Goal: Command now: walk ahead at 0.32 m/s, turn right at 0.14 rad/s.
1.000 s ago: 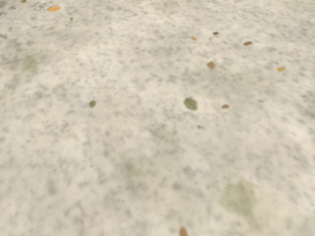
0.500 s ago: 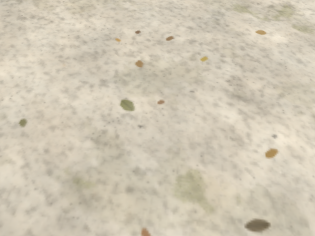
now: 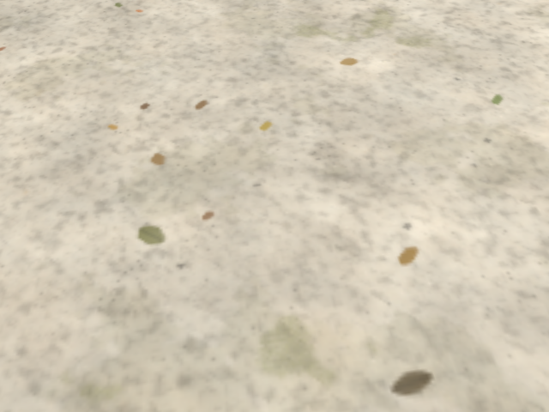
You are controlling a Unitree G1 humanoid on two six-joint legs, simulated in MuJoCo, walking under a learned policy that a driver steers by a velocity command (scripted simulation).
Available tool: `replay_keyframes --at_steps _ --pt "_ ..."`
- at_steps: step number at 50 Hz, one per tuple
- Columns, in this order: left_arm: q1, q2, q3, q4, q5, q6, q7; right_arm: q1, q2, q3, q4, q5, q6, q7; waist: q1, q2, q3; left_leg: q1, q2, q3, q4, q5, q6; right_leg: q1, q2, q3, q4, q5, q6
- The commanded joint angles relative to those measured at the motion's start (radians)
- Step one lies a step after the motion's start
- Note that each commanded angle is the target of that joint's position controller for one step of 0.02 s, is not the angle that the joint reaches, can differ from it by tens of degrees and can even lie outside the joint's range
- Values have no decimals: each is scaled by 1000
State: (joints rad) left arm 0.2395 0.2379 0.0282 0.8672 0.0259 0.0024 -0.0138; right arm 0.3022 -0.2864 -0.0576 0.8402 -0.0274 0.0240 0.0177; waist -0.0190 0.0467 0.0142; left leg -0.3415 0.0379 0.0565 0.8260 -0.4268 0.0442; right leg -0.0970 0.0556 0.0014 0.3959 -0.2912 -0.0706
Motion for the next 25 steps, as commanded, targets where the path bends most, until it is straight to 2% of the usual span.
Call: replay_keyframes --at_steps 1,2,3,5,9,12,14,16,17,18,19,20,21,22,23,24,25 --pt "37 154 30 -16 -7 -36 19 -103 -125 -31 -83 1 -43 23 35 -184 129 -366 46 -54 112 109 -8 142 -270 330 -327 -158 -134" --pt "46 139 26 -10 -8 -49 19 -89 -114 -29 -66 -10 -43 28 32 -170 106 -349 44 -43 134 153 -17 147 -247 275 -319 -38 -130" --pt "69 139 26 3 -11 -59 16 -89 -98 -26 -63 -14 -42 30 30 -151 89 -350 41 -34 151 178 -24 155 -240 241 -309 50 -131" --pt "114 142 27 28 -16 -69 13 -127 -78 -21 -74 -12 -40 31 38 -132 92 -386 48 -25 145 216 -43 158 -241 206 -308 141 -143" --pt "171 135 23 65 -10 -74 13 -244 -53 -10 -117 -7 -40 35 66 -137 129 -405 46 -3 24 284 -63 138 -237 160 -310 252 -149" --pt "205 152 24 91 -8 -81 17 -311 -39 1 -149 -4 -44 36 75 -141 139 -338 29 11 -107 312 -39 135 -252 132 -289 391 -139" --pt "212 166 26 105 -8 -83 22 -322 -43 3 -162 -4 -46 33 68 -139 141 -290 13 23 -168 298 -7 159 -274 127 -272 477 -129" --pt "185 179 27 110 -6 -84 27 -264 -52 -2 -151 -1 -50 22 28 -141 112 -167 -23 40 -218 256 34 167 -279 100 -195 690 -104" --pt "175 189 29 114 -3 -84 28 -183 -67 -10 -127 0 -53 11 -10 -144 61 -53 -57 50 -234 229 52 169 -272 83 -91 866 -87" --pt "163 195 31 116 -3 -79 27 -36 -84 -22 -78 0 -60 0 -79 -119 -23 124 -93 64 -296 241 72 145 -241 50 95 955 -68" --pt "165 182 25 111 -6 -80 25 134 -127 -38 -25 -14 -71 -15 -143 -77 -126 383 -26 -9 -324 216 99 -7 -193 20 340 789 -51" --pt "246 74 -1 75 -36 -83 14 248 -253 -68 -8 -35 -77 -23 -126 154 -270 644 281 -468 -417 -52 189 -311 -45 -45 726 278 -3" --pt "237 119 16 85 -16 -87 12 212 -237 -61 -1 -5 -73 -8 -96 170 -294 598 364 -802 -594 -65 225 -428 44 87 899 -185 -19" --pt "176 142 27 68 -8 -84 10 81 -194 -50 -15 11 -72 -5 -38 90 -128 455 340 -664 -595 -116 215 -493 -27 112 951 -125 -36" --pt "128 136 22 61 -5 -88 1 -4 -118 -31 -32 14 -77 0 -18 2 -33 316 302 -527 -620 -64 202 -488 -77 90 902 -42 -41" --pt "114 108 19 59 -6 -85 -4 -43 -81 -18 -28 11 -84 0 12 -2 15 229 249 -422 -653 7 173 -460 -115 72 833 -4 -41" --pt "125 97 16 63 6 -73 -7 -52 -57 -9 -14 12 -91 -2 37 20 36 167 210 -347 -672 97 153 -418 -137 65 783 13 -31"
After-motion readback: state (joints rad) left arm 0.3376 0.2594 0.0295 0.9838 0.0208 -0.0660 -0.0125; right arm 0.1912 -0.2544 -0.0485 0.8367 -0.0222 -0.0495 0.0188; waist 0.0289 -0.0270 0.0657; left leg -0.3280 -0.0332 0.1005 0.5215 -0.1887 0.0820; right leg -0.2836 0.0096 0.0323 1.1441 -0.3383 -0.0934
